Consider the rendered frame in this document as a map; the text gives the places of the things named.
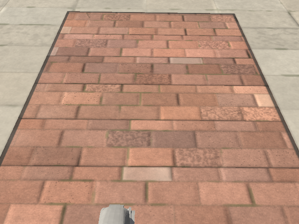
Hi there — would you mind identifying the robot left thigh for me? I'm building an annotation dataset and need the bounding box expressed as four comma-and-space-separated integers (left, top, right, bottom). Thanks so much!
98, 204, 135, 224

